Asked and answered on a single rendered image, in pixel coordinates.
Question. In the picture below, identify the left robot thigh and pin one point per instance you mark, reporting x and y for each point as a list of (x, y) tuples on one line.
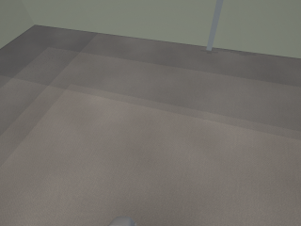
[(122, 221)]

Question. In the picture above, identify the panel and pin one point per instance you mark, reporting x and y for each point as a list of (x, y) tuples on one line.
[(217, 11)]

